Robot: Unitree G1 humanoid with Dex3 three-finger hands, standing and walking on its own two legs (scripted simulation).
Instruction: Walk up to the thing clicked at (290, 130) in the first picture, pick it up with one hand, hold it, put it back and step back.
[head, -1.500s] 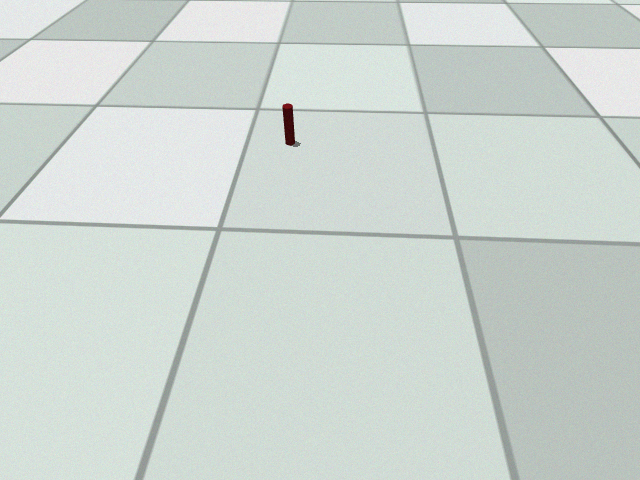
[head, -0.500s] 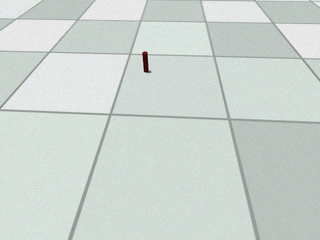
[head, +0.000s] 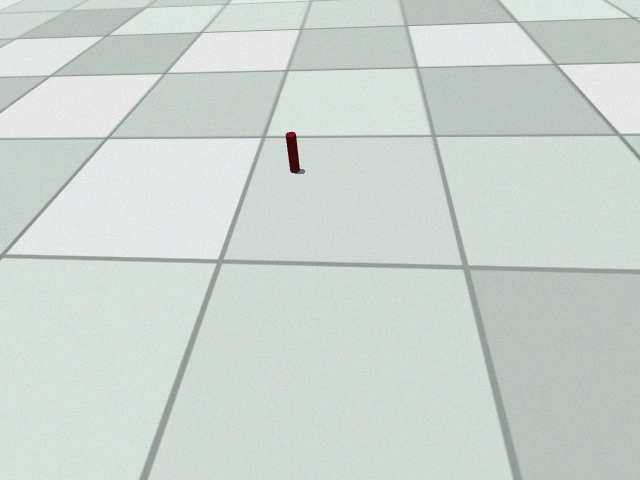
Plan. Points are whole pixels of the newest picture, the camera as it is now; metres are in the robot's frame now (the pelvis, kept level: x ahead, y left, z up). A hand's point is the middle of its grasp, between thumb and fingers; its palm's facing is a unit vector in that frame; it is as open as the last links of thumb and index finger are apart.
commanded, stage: walk up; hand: left
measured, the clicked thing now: (293, 153) +1.84 +0.27 -0.66
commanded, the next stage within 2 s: none
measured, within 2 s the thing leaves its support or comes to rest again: neither
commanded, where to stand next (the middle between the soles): +1.49 +0.05 m, yaw +0 degrees
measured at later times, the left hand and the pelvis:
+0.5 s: hand (185, 371) +0.34 +0.28 -0.15, palm faces +0.01 -0.95 -0.32, open 7.4 cm; pelvis +0.29 +0.02 +0.00, yaw +1 degrees
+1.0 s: hand (240, 252) +0.60 +0.22 -0.12, palm faces +0.05 -0.91 -0.40, open 7.4 cm; pelvis +0.57 -0.06 +0.00, yaw +1 degrees
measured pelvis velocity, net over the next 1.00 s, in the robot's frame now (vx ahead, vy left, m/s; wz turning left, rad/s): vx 0.57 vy -0.06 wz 0.03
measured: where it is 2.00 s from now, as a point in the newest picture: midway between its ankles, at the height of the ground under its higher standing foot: (344, 280)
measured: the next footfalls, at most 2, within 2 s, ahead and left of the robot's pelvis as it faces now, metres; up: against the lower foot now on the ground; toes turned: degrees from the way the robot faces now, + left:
left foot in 0.30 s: +0.35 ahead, +0.12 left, +0.00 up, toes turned +6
right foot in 0.76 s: +0.63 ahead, -0.17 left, +0.00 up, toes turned -4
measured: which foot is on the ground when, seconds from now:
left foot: up 0.00-0.28, down 0.30-0.78, up 0.80-1.00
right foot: down 0.00-0.34, up 0.36-0.74, down 0.76-1.00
